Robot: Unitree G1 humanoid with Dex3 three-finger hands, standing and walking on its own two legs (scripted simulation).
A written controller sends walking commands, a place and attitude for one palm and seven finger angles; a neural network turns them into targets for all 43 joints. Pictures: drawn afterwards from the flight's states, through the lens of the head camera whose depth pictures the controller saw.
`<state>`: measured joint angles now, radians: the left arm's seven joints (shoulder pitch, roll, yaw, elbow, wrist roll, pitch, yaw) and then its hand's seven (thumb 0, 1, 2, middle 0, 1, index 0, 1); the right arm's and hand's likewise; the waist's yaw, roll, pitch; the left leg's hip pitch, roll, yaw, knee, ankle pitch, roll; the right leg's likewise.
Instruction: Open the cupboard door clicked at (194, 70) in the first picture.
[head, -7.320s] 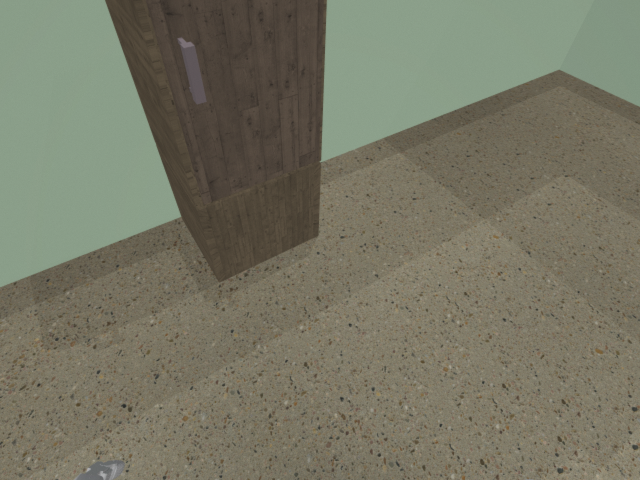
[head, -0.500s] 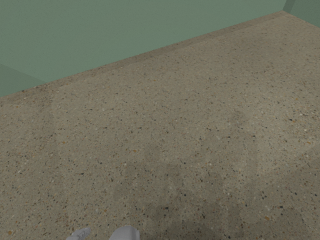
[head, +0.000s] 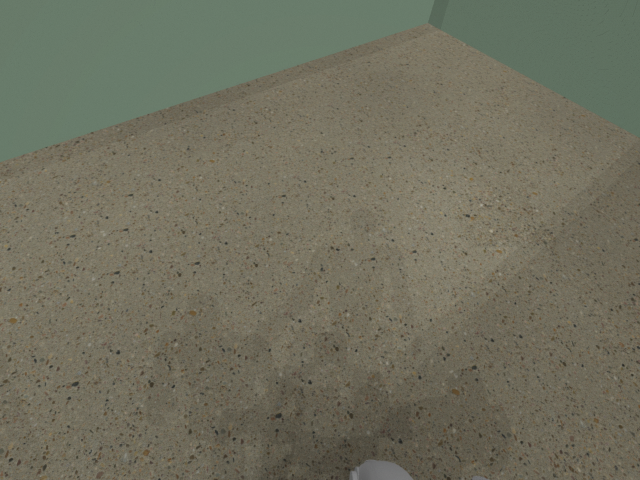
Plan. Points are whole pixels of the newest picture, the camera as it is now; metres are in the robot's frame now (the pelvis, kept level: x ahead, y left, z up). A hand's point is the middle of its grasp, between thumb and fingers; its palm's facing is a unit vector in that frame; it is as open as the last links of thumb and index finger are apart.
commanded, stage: turn to face it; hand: left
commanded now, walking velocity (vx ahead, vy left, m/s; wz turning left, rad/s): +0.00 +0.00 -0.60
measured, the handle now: out of the picture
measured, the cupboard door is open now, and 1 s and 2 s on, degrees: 0 0 0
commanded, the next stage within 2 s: none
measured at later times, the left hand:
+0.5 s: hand (246, 472) +0.15 +0.10 -0.16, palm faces -0.29 -0.92 -0.26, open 7.4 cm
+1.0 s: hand (234, 445) +0.18 +0.13 -0.17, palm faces -0.52 -0.83 -0.21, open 7.4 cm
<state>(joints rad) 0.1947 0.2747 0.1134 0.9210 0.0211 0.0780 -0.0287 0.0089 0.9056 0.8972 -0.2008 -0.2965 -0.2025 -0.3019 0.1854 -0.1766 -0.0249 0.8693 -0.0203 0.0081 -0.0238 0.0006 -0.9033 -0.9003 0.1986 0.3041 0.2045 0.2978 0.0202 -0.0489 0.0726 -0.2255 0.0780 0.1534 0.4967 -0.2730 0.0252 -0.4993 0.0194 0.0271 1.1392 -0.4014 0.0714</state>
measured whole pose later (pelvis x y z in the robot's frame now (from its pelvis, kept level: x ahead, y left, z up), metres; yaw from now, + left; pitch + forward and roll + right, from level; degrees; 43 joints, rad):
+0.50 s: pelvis -0.01 -0.06 +0.00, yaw -18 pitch +0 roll +1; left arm 0.15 0.20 0.05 0.90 0.01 0.03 0.00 0.01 0.90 0.90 -0.20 -0.30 -0.21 -0.30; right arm 0.19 -0.26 -0.07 0.93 -0.02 0.06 -0.02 0.00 -0.91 -0.90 0.19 0.30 0.20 0.30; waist -0.03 0.03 0.09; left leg -0.50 0.12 0.04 1.08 -0.40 -0.11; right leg -0.24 0.04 0.01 0.51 -0.27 -0.05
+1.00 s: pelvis +0.00 -0.01 +0.00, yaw -36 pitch +0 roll -2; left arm 0.20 0.27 0.11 0.92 0.02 0.09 -0.03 0.01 0.91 0.90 -0.20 -0.30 -0.20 -0.30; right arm 0.21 -0.17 -0.03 0.88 -0.02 0.01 -0.01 0.00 -0.90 -0.90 0.20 0.30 0.21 0.30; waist 0.01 -0.03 0.08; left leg -0.22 0.12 0.21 0.49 -0.26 0.02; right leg -0.46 -0.03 -0.01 1.08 -0.42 0.08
